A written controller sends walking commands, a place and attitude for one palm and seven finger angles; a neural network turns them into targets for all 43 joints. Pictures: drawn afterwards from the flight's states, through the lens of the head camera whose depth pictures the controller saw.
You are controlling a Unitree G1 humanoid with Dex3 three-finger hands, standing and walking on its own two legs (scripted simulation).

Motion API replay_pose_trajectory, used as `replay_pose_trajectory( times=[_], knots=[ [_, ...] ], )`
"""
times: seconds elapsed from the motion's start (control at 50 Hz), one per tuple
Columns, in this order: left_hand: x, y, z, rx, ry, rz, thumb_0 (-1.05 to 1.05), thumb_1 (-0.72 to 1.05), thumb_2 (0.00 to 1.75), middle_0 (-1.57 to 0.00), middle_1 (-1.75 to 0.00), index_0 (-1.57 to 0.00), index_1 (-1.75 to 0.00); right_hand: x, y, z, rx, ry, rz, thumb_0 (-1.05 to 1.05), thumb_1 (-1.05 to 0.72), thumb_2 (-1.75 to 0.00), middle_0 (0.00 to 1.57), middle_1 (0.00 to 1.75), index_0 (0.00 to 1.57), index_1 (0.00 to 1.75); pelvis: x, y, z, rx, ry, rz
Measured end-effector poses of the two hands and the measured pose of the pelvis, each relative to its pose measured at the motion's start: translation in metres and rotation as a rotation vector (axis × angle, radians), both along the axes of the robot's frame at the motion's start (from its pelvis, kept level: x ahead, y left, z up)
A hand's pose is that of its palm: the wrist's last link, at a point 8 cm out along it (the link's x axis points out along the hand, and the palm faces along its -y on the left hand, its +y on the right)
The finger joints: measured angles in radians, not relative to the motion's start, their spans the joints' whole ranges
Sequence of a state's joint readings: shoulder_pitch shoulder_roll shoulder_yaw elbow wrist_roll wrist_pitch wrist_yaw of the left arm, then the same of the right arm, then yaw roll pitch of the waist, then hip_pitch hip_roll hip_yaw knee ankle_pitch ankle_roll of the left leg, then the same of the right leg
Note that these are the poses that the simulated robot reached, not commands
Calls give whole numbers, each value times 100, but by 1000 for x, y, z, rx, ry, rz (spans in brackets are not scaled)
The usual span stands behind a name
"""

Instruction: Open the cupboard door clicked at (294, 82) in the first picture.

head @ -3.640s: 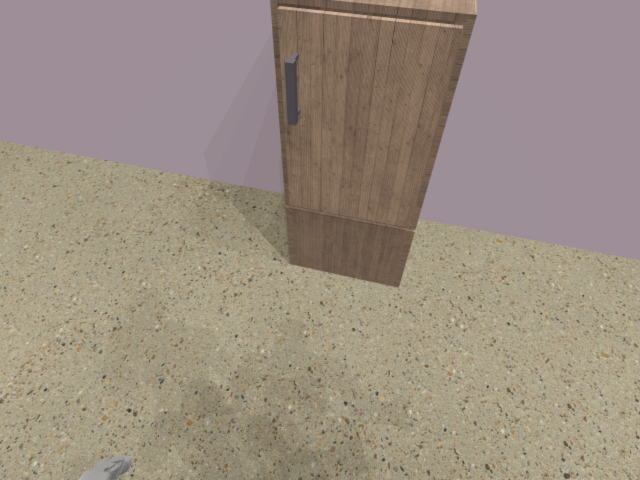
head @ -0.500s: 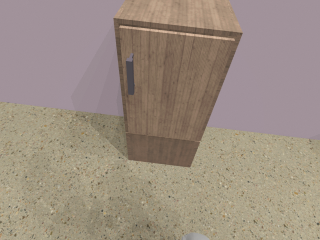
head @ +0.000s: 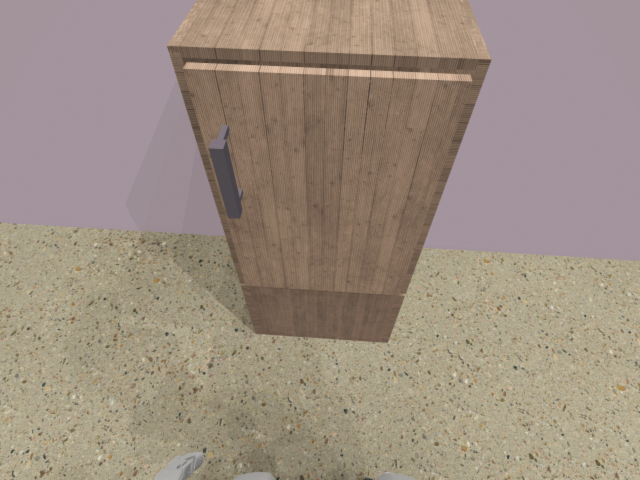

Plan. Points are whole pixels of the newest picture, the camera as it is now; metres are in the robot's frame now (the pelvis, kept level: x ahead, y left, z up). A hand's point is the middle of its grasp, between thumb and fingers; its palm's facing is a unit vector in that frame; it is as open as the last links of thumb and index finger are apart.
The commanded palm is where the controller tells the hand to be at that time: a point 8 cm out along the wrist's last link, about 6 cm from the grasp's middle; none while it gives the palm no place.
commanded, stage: come to a stop and stand still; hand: left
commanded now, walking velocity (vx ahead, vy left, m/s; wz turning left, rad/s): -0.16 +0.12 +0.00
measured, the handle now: (229, 173) +0.57 +0.17 +0.02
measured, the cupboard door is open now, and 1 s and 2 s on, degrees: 0 0 0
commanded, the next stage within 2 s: look again from close up in 1.18 s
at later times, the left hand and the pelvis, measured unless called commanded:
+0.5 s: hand out of the picture -0.06 +0.26 -0.17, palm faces +0.05 -0.98 -0.17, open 7.4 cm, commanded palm none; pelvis -0.03 +0.06 +0.02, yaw -2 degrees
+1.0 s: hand out of the picture -0.04 +0.16 -0.16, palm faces +0.03 -0.98 -0.18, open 7.3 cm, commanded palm none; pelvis -0.04 +0.00 +0.01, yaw -1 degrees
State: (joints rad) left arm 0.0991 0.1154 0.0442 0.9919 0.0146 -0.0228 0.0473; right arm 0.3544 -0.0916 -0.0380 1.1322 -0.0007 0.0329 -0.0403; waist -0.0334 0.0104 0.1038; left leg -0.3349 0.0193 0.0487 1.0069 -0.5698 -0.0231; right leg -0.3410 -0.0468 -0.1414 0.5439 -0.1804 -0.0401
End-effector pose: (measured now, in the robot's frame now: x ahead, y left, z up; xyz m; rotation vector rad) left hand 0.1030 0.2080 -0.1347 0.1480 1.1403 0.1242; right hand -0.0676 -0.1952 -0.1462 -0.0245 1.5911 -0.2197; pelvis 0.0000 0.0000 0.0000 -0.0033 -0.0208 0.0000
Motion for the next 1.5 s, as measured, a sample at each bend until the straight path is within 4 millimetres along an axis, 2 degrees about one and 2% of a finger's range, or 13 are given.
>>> replay_pose_trajectory(
  times=[0.12,0.2,0.26,0.36,0.46,0.54,0.6,0.72,0.86,1.04,1.26,1.38,1.5],
  knots=[
    [-29,37,-2,37,53,26,-1,92,90,-20,-30,-20,-30,75,-15,2,-72,-217,78,1,-91,-90,20,30,20,30,-16,19,-1,-6,8,-6],
    [-54,68,-15,30,70,49,0,91,90,-20,-30,-20,-30,102,-8,11,-125,-346,125,1,-91,-90,20,30,20,30,-27,39,-9,-20,3,-9],
    [-74,87,-21,15,96,76,0,91,90,-20,-30,-20,-30,101,7,20,-147,-388,148,0,-91,-90,20,30,19,30,-32,52,-8,-16,-10,-12],
    [-114,101,-10,-9,171,105,1,91,90,-20,-30,-20,-30,84,27,38,-149,-349,169,1,-92,-90,20,30,20,30,-33,63,11,-32,7,-3],
    [-158,102,-6,-18,298,101,1,91,90,-20,-30,-20,-30,66,30,44,-154,-315,140,1,-92,-90,21,30,20,30,-33,65,19,-23,26,-24],
    [-177,93,-3,-20,383,78,1,91,90,-20,-30,-20,-30,44,27,41,-149,-270,99,1,-91,-90,21,30,20,30,-35,61,19,-17,30,-39],
    [-175,81,-2,-21,394,55,1,91,90,-20,-30,-20,-30,22,22,35,-132,-219,70,1,-91,-90,21,30,20,30,-38,54,19,-15,27,-42],
    [-149,46,-3,-1,290,29,1,91,90,-20,-30,-20,-30,-18,6,11,-64,-119,23,1,-91,-90,21,30,20,30,-44,30,9,16,17,-41],
    [-135,20,4,19,228,32,3,95,90,-20,-30,-20,-30,-31,0,4,-1,-81,30,1,-91,-90,20,30,20,30,-40,9,11,0,-1,-22],
    [-149,-2,1,-14,272,60,2,93,90,-20,-30,-20,-30,-18,-5,5,11,-79,56,1,-91,-90,20,30,20,30,-37,-4,12,-1,0,-18],
    [-165,-16,-2,-59,329,89,1,91,90,-20,-30,-20,-30,19,-15,9,-30,-133,90,1,-91,-90,20,30,20,30,-28,-3,12,1,2,-17],
    [-162,-2,-4,-39,296,56,1,91,90,-20,-30,-20,-30,41,-21,7,-70,-208,103,2,-93,-90,20,30,20,30,-30,12,7,-32,15,-23],
    [-145,32,-8,-4,256,53,1,91,90,-20,-30,-20,-30,52,-4,7,-79,-271,128,2,-94,-90,20,30,20,30,-29,29,3,-16,10,-19]
  ],
)
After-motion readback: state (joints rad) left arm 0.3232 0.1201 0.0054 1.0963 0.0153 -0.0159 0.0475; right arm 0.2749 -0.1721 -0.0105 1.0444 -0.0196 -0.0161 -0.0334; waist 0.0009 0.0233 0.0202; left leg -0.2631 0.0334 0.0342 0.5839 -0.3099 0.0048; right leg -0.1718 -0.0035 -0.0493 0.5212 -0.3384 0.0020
